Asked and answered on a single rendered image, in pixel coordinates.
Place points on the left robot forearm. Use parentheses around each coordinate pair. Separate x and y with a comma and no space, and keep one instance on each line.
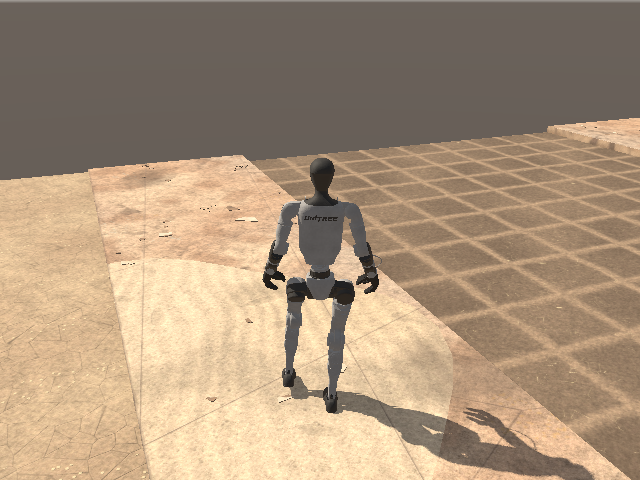
(273,261)

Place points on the right robot thigh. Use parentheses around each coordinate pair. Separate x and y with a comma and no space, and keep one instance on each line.
(343,297)

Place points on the left robot hand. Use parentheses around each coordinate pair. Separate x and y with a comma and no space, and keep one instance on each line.
(277,276)

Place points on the left robot foot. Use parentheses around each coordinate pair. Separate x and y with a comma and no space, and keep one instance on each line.
(288,379)

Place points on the right robot forearm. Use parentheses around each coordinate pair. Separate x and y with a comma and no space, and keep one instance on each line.
(368,264)

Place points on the right robot hand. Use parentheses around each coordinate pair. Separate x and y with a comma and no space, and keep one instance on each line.
(364,279)

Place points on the right robot upper arm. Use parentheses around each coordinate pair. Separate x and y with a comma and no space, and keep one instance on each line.
(352,211)

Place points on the left robot upper arm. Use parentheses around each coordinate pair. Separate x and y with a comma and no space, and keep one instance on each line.
(289,211)

